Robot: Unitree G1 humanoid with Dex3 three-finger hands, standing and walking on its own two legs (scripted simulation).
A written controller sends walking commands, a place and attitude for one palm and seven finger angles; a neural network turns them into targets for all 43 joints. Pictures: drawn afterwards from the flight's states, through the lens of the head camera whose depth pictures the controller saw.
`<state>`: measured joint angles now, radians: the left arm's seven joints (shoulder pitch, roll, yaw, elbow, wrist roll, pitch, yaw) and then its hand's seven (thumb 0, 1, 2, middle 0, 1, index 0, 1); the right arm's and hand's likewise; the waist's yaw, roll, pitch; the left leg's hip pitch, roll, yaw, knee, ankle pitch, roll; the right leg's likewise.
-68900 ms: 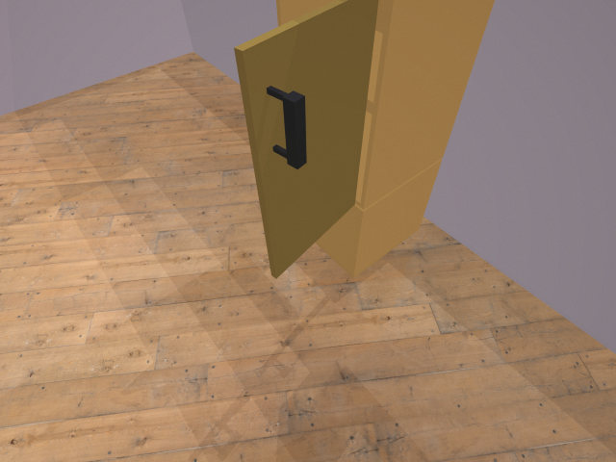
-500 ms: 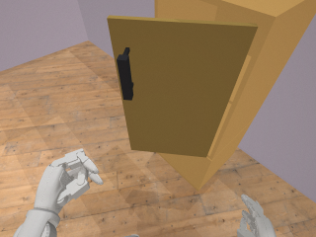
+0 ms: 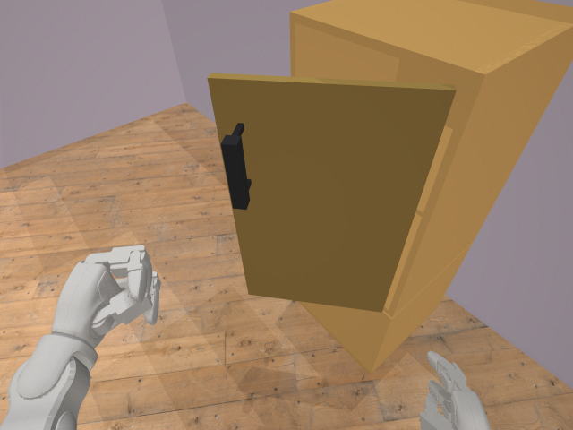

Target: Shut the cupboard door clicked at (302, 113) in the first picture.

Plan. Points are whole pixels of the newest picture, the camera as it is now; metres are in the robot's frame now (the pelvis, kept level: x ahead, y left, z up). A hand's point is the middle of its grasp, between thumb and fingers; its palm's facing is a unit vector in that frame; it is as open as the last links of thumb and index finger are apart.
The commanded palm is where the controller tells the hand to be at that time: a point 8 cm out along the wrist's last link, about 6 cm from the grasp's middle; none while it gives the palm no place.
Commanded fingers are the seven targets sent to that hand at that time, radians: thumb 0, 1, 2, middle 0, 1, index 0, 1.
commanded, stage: raise the hand and make a fist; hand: left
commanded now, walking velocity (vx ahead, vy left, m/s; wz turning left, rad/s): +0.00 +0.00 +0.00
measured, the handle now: (240, 166) +0.49 +0.13 +0.13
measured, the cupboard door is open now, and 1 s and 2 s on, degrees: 41 41 41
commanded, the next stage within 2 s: bring the fist close to the handle in 0.36 s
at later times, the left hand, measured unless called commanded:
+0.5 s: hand (148, 309) +0.22 +0.18 +0.13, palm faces -0.02 -1.00 -0.06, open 3.1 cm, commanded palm +0.20 +0.23 +0.13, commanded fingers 0.00 0.90 0.90 -1.30 -1.50 -1.30 -1.50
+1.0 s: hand (198, 250) +0.30 +0.15 +0.13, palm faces -0.07 -1.00 -0.02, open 3.1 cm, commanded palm +0.29 +0.20 +0.13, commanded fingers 0.00 0.90 0.90 -1.30 -1.50 -1.30 -1.50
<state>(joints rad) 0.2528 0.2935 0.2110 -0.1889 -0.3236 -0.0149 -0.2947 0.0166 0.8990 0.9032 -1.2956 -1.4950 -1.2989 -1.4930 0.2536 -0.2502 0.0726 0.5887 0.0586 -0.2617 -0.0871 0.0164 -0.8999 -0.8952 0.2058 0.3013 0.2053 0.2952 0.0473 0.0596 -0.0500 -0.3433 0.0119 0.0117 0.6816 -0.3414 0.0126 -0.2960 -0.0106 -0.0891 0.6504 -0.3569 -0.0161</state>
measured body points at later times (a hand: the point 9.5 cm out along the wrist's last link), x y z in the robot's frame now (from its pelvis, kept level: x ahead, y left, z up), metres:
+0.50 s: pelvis -0.01 +0.00 +0.01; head -0.03 -0.02 +0.45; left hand +0.21 +0.24 +0.13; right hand +0.17 -0.23 -0.06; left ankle +0.01 +0.11 -0.72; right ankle -0.01 -0.11 -0.72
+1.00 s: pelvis -0.01 +0.00 +0.01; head -0.02 -0.01 +0.46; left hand +0.30 +0.21 +0.13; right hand +0.15 -0.23 -0.07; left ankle +0.01 +0.11 -0.72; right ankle -0.01 -0.11 -0.72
